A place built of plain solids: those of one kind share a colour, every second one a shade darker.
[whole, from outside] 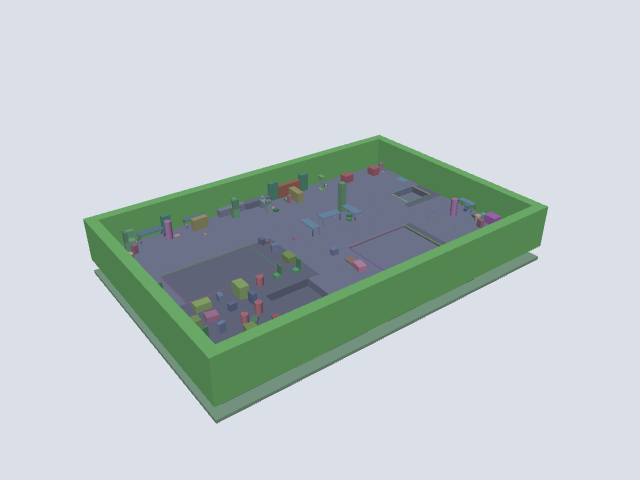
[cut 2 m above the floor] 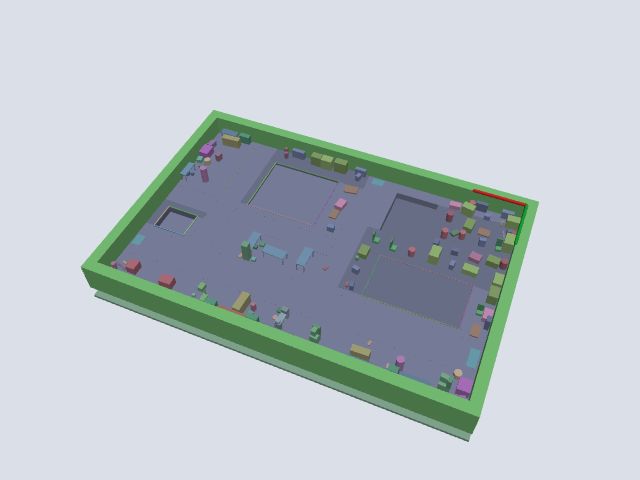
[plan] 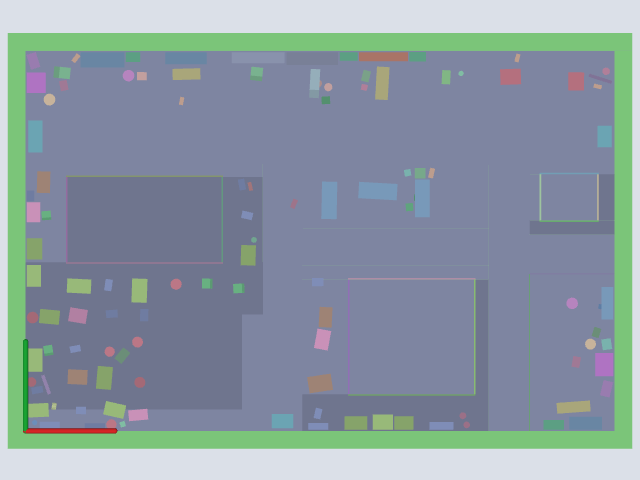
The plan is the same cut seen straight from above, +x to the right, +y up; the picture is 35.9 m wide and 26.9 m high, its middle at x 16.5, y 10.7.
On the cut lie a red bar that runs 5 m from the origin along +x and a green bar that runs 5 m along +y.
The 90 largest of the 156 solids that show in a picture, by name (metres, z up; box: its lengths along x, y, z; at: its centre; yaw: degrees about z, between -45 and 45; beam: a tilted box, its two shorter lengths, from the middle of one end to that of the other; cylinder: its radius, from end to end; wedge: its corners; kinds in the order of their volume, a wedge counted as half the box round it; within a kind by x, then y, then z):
{
 "floor_1": {"box": [2.35, 4.78, 2.1], "at": [1.18, 11.84, -1.05]},
 "floor_2": {"box": [7.9, 5.33, 2.1], "at": [3.95, 3.87, -1.05]},
 "floor_3": {"box": [13.3, 1.2, 2.1], "at": [6.65, 0.6, -1.05]},
 "floor_4": {"box": [13.3, 2.92, 2.1], "at": [6.65, 7.99, -1.05]},
 "floor_5": {"box": [13.3, 0.72, 2.1], "at": [6.65, 14.59, -1.05]},
 "floor_6": {"box": [8.63, 4.78, 2.1], "at": [6.67, 11.84, -1.05]},
 "floor_7": {"box": [4.23, 5.33, 1.37], "at": [10.02, 3.87, -1.42]},
 "floor_8": {"box": [2.32, 4.78, 2.1], "at": [12.14, 11.84, -1.05]},
 "floor_9": {"box": [1.17, 5.33, 2.1], "at": [12.71, 3.87, -1.05]},
 "floor_10": {"box": [2.2, 14.95, 1.0], "at": [14.4, 7.47, -0.5]},
 "floor_11": {"box": [33.0, 3.1, 1.0], "at": [16.5, 16.5, -0.5]},
 "floor_12": {"box": [33.0, 3.25, 1.0], "at": [16.5, 19.68, -0.5]},
 "floor_13": {"box": [2.65, 6.43, 2.1], "at": [16.82, 5.26, -1.05]},
 "floor_14": {"box": [10.45, 2.05, 2.1], "at": [20.73, 1.02, -1.05]},
 "floor_15": {"box": [10.45, 0.77, 2.1], "at": [20.73, 8.87, -1.05]},
 "floor_16": {"box": [10.45, 2.1, 1.0], "at": [20.73, 10.3, -0.5]},
 "floor_17": {"box": [10.45, 3.6, 1.0], "at": [20.73, 13.15, -0.5]},
 "floor_18": {"box": [6.98, 6.43, 1.92], "at": [21.64, 5.26, -1.14]},
 "floor_19": {"box": [0.82, 6.43, 2.1], "at": [25.54, 5.26, -1.05]},
 "floor_20": {"box": [2.3, 14.95, 1.0], "at": [27.1, 7.47, -0.5]},
 "floor_21": {"box": [0.65, 2.58, 2.1], "at": [28.57, 13.09, -1.05]},
 "floor_22": {"box": [3.13, 2.58, 1.47], "at": [30.46, 13.09, -1.36]},
 "floor_23": {"box": [4.75, 8.8, 1.0], "at": [30.62, 4.4, -0.5]},
 "floor_24": {"box": [4.75, 2.2, 1.0], "at": [30.62, 9.9, -0.5]},
 "floor_25": {"box": [4.75, 0.8, 2.1], "at": [30.62, 11.4, -1.05]},
 "floor_26": {"box": [4.75, 0.57, 2.1], "at": [30.62, 14.66, -1.05]},
 "floor_27": {"box": [0.97, 2.58, 2.1], "at": [32.52, 13.09, -1.05]},
 "wall_1": {"box": [1.0, 21.3, 4.2], "at": [-0.5, 10.65, 1.1]},
 "wall_2": {"box": [35.0, 1.0, 4.2], "at": [16.5, -0.5, 1.1]},
 "wall_3": {"box": [35.0, 1.0, 4.2], "at": [16.5, 21.8, 1.1]},
 "wall_4": {"box": [1.0, 21.3, 4.2], "at": [33.5, 10.65, 1.1]},
 "floor_base_1": {"box": [35.0, 23.3, 0.3], "at": [16.5, 10.65, -2.35]},
 "pallet_load_1": {"box": [0.8, 1.22, 1.11], "at": [0.47, 8.69, 0.56]},
 "pallet_load_2": {"box": [0.86, 1.2, 1.12], "at": [0.5, 10.2, 0.56]},
 "pallet_load_3": {"box": [0.88, 1.32, 1.3], "at": [0.51, 3.97, 0.65]},
 "pallet_load_4": {"box": [1.23, 0.77, 1.03], "at": [0.68, 1.16, 0.52], "yaw": 2.6},
 "pallet_load_5": {"box": [1.12, 0.8, 0.7], "at": [1.34, 6.39, 0.35], "yaw": -5.2},
 "pallet_load_6": {"box": [1.35, 0.8, 0.62], "at": [3.0, 8.12, 0.31], "yaw": -2.8},
 "pallet_load_7": {"box": [0.85, 1.28, 0.67], "at": [4.42, 2.97, 0.34], "yaw": -5.0},
 "pallet_load_8": {"box": [1.16, 0.77, 1.04], "at": [4.99, 1.18, 0.52], "yaw": -12.7},
 "pallet_load_9": {"box": [0.86, 1.34, 1.14], "at": [6.38, 7.86, 0.57], "yaw": -1.8},
 "pallet_load_10": {"box": [0.83, 1.14, 0.64], "at": [12.48, 9.84, 0.32], "yaw": -1.7},
 "pallet_load_11": {"box": [1.28, 0.75, 1.27], "at": [18.51, 0.45, 0.64]},
 "pallet_load_12": {"box": [1.15, 0.85, 1.19], "at": [20.02, 0.49, 0.59]},
 "pallet_load_13": {"box": [1.08, 0.75, 1.15], "at": [21.2, 0.45, 0.57]},
 "planer_1": {"box": [1.56, 0.63, 1.14], "at": [9.02, 19.99, 0.57], "yaw": 1.4},
 "planer_2": {"box": [0.71, 1.85, 1.11], "at": [19.99, 19.48, 0.56], "yaw": -3.2},
 "planer_3": {"box": [1.88, 0.61, 1.01], "at": [30.71, 1.33, 0.51], "yaw": 4.2},
 "tool_cabinet_1": {"box": [0.82, 0.55, 1.93], "at": [6.02, 20.95, 0.96]},
 "tool_cabinet_2": {"box": [1.01, 0.49, 1.93], "at": [18.11, 20.98, 0.96]},
 "tool_cabinet_3": {"box": [0.94, 0.53, 1.89], "at": [21.97, 20.96, 0.94]},
 "tool_cabinet_4": {"box": [1.15, 0.54, 0.94], "at": [29.59, 0.34, 0.47]},
 "board_stack_1": {"box": [2.97, 0.63, 0.74], "at": [13.04, 20.91, 0.37]},
 "board_stack_2": {"box": [2.89, 0.73, 0.67], "at": [16.07, 20.86, 0.34]},
 "crate_stack_1": {"box": [0.41, 0.6, 1.27], "at": [0.28, 13.18, 0.64]},
 "crate_stack_2": {"box": [1.13, 0.44, 0.86], "at": [1.35, 0.29, 0.43]},
 "crate_stack_3": {"box": [0.6, 0.37, 0.87], "at": [2.79, 4.6, 0.43], "yaw": 10.5},
 "crate_stack_4": {"box": [1.14, 0.36, 0.99], "at": [3.89, 0.25, 0.49]},
 "crate_stack_5": {"box": [0.66, 0.44, 0.64], "at": [4.83, 6.56, 0.32], "yaw": 3.9},
 "crate_stack_6": {"box": [0.46, 0.69, 0.92], "at": [6.65, 6.49, 0.46], "yaw": -1.1},
 "crate_stack_7": {"box": [1.12, 0.38, 0.84], "at": [16.41, 0.26, 0.42]},
 "crate_stack_8": {"box": [1.35, 0.43, 0.92], "at": [23.31, 0.28, 0.46]},
 "forge_hearth_1": {"box": [1.06, 1.15, 0.82], "at": [0.6, 19.51, 0.41]},
 "forge_hearth_2": {"box": [1.01, 1.3, 0.8], "at": [32.42, 3.71, 0.4]},
 "bar_rack_1": {"box": [2.76, 0.52, 1.35], "at": [20.06, 20.97, 0.68]},
 "barrel_1": {"cylinder": 0.27, "from": [0.34, 2.74, 0.0], "to": [0.34, 2.74, 0.89]},
 "barrel_2": {"cylinder": 0.33, "from": [0.4, 6.35, 0.0], "to": [0.4, 6.35, 0.87]},
 "barrel_3": {"cylinder": 0.28, "from": [4.71, 4.44, 0.0], "to": [4.71, 4.44, 0.87]},
 "barrel_4": {"cylinder": 0.29, "from": [4.81, 0.36, 0.0], "to": [4.81, 0.36, 0.86]},
 "barrel_5": {"cylinder": 0.3, "from": [6.28, 4.98, 0.0], "to": [6.28, 4.98, 1.0]},
 "barrel_6": {"cylinder": 0.31, "from": [6.41, 2.72, 0.0], "to": [6.41, 2.72, 0.98]},
 "barrel_7": {"cylinder": 0.31, "from": [8.44, 8.22, 0.0], "to": [8.44, 8.22, 0.79]},
 "sack_pile_1": {"box": [0.76, 1.12, 0.6], "at": [0.45, 12.26, 0.3]},
 "sack_pile_2": {"box": [1.0, 0.79, 0.48], "at": [2.94, 6.46, 0.24], "yaw": -9.3},
 "sack_pile_3": {"box": [1.08, 0.61, 0.5], "at": [6.31, 0.89, 0.25], "yaw": 5.2},
 "sack_pile_4": {"box": [0.78, 1.11, 0.51], "at": [16.65, 5.12, 0.26], "yaw": -10.6},
 "table_saw_1": {"box": [1.16, 0.88, 0.83], "at": [27.18, 19.85, 0.41], "yaw": 1.8},
 "table_saw_2": {"box": [0.89, 1.02, 0.81], "at": [30.86, 19.59, 0.41], "yaw": -0.4},
 "bandsaw_1": {"box": [0.32, 0.64, 0.99], "at": [1.74, 20.11, 1.49], "yaw": -5.5},
 "bandsaw_2": {"box": [0.93, 0.64, 0.99], "at": [2.04, 20.08, 0.49], "yaw": -5.5},
 "bandsaw_3": {"box": [0.67, 0.75, 0.97], "at": [12.95, 20.01, 0.48], "yaw": -5.9},
 "dust_extractor_1": {"cylinder": 0.33, "from": [5.77, 19.91, 0.0], "to": [5.77, 19.91, 1.81]},
 "dust_extractor_2": {"cylinder": 0.33, "from": [30.63, 7.15, 0.0], "to": [30.63, 7.15, 1.76]},
 "column_a0a_1": {"box": [0.6, 0.6, 3.2], "at": [22.11, 14.44, 1.6]},
 "coal_bin_1": {"box": [0.55, 0.87, 0.6], "at": [0.44, 20.74, 0.3], "yaw": 17.8},
 "coal_bin_2": {"box": [0.55, 0.88, 0.56], "at": [32.56, 2.36, 0.28], "yaw": -13.6},
 "anvil_block_1": {"box": [0.44, 0.57, 0.83], "at": [2.14, 19.36, 0.41], "yaw": 11.7},
 "anvil_block_2": {"box": [0.44, 0.61, 0.78], "at": [30.86, 3.86, 0.39], "yaw": -9.9},
 "pallet_1": {"box": [1.33, 0.92, 0.19], "at": [16.51, 2.66, 0.04], "yaw": 8.5},
 "quench_tub_1": {"cylinder": 0.33, "from": [1.34, 18.57, 0.0], "to": [1.34, 18.57, 0.56]}
}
